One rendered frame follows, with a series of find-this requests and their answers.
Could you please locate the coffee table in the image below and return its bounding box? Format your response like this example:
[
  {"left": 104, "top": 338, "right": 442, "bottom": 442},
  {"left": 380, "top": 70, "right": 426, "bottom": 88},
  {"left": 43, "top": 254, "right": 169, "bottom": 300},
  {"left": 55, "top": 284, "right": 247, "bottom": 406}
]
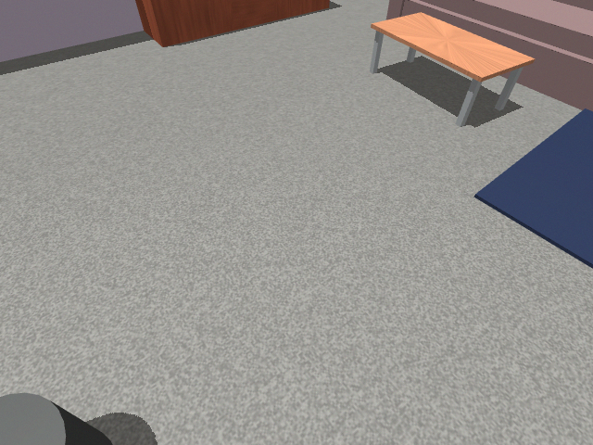
[{"left": 370, "top": 12, "right": 535, "bottom": 127}]

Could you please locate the sofa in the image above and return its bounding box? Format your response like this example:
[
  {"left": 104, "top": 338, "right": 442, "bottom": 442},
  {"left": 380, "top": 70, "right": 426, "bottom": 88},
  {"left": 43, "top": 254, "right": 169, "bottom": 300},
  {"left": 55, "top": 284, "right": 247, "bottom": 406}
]
[{"left": 386, "top": 0, "right": 593, "bottom": 111}]

